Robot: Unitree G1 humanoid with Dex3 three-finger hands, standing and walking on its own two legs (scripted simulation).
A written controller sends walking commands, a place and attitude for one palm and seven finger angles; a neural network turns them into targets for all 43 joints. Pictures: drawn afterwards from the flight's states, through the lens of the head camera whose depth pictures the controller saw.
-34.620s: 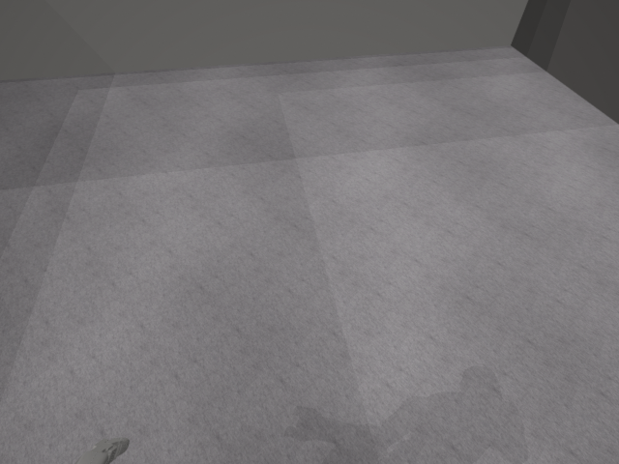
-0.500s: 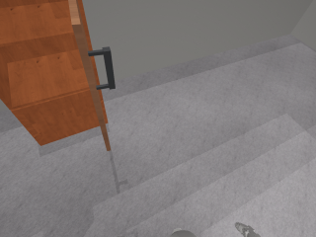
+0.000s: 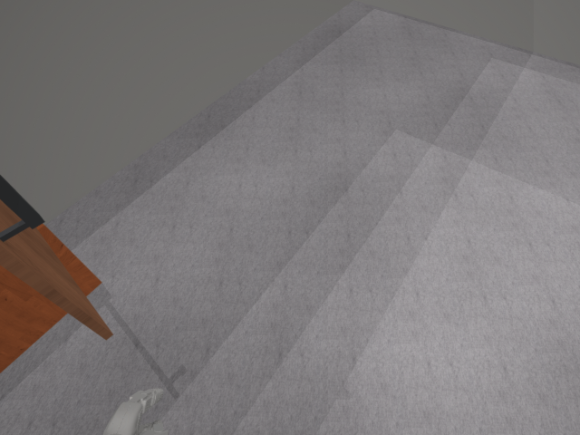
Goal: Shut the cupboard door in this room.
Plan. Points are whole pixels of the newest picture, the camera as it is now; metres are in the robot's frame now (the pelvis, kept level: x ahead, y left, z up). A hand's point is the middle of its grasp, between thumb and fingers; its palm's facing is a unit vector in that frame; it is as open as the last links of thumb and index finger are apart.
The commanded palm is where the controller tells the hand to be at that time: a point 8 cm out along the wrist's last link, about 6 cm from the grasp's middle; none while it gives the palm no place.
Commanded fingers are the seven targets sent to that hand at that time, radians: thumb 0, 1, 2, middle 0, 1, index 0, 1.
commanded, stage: walk to a spot facing it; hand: left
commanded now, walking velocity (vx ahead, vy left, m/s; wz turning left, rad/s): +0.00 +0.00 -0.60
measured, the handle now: out of the picture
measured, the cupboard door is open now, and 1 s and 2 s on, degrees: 81 81 81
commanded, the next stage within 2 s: turn to face it in 1.94 s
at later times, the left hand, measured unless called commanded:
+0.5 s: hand out of the picture +0.07 +0.19 -0.15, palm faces -0.15 -0.96 -0.23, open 7.4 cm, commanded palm none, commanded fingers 0.00 0.90 0.90 -0.20 -0.30 -0.20 -0.30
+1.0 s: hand (248, 321) +0.32 +0.08 -0.15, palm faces -0.57 -0.80 -0.18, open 7.4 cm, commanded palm none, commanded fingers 0.00 0.90 0.90 -0.20 -0.30 -0.20 -0.30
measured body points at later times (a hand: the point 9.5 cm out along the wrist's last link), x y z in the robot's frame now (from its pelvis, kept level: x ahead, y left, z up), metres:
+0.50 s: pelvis +0.01 +0.00 +0.02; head +0.04 +0.00 +0.46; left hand +0.08 +0.25 -0.13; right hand +0.08 -0.28 -0.11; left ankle +0.05 +0.13 -0.69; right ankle +0.00 -0.10 -0.72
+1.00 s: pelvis +0.12 -0.03 +0.01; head +0.16 -0.04 +0.46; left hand +0.35 +0.13 -0.14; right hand -0.08 -0.17 -0.12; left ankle +0.06 +0.12 -0.72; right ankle +0.13 -0.19 -0.67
